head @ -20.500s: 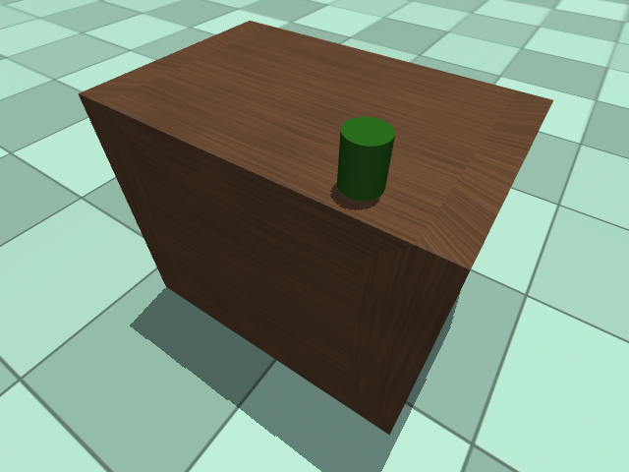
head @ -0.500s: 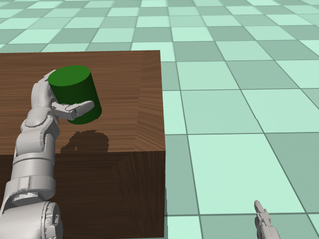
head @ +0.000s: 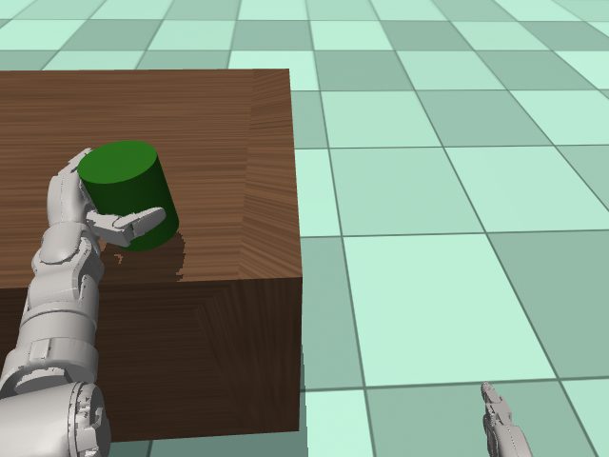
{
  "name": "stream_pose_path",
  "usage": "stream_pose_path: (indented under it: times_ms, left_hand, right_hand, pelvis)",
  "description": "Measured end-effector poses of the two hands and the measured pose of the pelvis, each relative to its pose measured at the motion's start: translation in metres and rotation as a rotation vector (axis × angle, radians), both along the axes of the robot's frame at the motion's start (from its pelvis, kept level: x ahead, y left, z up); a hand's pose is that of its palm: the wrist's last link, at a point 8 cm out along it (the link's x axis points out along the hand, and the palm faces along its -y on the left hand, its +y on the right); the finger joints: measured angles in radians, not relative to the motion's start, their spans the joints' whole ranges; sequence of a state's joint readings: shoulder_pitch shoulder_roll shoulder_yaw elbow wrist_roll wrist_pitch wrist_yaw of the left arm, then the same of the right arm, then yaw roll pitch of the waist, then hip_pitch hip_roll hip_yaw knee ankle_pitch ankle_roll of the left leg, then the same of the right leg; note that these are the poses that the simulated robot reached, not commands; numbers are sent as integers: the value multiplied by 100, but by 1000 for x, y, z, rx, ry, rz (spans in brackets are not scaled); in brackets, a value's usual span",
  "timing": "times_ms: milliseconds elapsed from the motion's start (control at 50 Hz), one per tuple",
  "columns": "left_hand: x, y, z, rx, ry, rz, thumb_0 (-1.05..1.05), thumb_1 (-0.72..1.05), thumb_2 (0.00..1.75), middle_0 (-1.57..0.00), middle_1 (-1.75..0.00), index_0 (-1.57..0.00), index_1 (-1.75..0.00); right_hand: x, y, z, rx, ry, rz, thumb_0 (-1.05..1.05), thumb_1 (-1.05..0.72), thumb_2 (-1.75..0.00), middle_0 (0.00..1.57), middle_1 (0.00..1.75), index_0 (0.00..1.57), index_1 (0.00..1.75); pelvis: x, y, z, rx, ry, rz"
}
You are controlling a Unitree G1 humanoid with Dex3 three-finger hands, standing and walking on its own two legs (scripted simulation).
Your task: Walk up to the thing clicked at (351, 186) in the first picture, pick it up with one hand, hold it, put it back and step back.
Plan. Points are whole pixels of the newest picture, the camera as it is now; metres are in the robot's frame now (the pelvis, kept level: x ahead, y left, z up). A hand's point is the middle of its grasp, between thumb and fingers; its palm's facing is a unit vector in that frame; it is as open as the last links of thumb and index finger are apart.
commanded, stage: lower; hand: left
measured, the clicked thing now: (133, 197) +0.45 +0.21 +0.13
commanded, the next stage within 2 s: loosen in 0.50 s
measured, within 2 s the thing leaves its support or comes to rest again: rests again in 0.34 s
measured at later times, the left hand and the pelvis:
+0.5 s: hand (131, 214) +0.45 +0.22 +0.10, palm faces +0.21 -0.98 +0.01, open 12.0 cm; pelvis +0.01 +0.01 -0.01, yaw +0 degrees
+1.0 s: hand (129, 215) +0.46 +0.22 +0.10, palm faces +0.21 -0.98 +0.02, open 13.3 cm; pelvis -0.01 +0.01 -0.02, yaw +0 degrees
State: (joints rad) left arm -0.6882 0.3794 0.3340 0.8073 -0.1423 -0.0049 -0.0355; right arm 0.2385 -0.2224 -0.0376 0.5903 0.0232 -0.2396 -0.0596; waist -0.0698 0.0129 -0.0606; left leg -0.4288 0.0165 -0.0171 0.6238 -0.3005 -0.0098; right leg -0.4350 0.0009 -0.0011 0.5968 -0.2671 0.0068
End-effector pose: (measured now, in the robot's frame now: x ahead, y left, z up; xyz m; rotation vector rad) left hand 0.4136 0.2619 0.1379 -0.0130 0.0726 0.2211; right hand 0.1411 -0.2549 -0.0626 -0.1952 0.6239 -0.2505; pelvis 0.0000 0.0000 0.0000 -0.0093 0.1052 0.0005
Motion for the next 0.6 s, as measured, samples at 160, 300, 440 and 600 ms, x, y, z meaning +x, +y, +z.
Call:
stream_pose_path:
  times_ms: [160, 300, 440, 600]
  left_hand:
    - [5, 3, -12, -2, -15, -8, -1, -61, 109, -58, -95, -59, -96]
    - [6, 5, -28, 4, -4, -13, -1, -61, 109, -58, -95, -59, -96]
    - [8, 6, -39, 0, -24, -13, -1, -61, 109, -58, -95, -59, -96]
    - [9, 8, -40, 11, -51, -19, -1, -61, 109, -58, -95, -59, -96]
  right_hand:
    - [4, 1, -2, 2, 15, -6, -1, 50, -6, 5, 5, 6, 5]
    - [3, 5, -5, 7, 30, -4, -1, 50, -6, 5, 5, 6, 5]
    - [5, 7, -6, -1, 41, -3, -1, 49, -7, 5, 5, 6, 5]
    - [7, 10, -7, -3, 42, 11, -1, 48, -7, 5, 5, 6, 5]
  pelvis:
    - [2, 0, -4, -3, 25, 0]
    - [4, 2, -8, -5, 44, -3]
    - [6, 4, -12, -8, 61, -5]
    - [7, 6, -17, -11, 75, -5]
